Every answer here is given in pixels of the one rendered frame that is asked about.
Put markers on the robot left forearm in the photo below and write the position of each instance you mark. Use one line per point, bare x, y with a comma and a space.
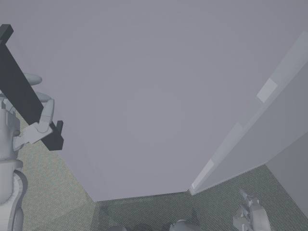
13, 186

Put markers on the handle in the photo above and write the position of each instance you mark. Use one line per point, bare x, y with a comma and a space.
18, 91

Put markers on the robot left hand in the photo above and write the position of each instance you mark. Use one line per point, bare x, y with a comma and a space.
9, 123

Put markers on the robot right thigh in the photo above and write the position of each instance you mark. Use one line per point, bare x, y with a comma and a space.
184, 226

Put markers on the fridge door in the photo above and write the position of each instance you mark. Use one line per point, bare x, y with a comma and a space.
148, 89

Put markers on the robot right hand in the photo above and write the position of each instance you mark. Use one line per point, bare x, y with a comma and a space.
257, 219

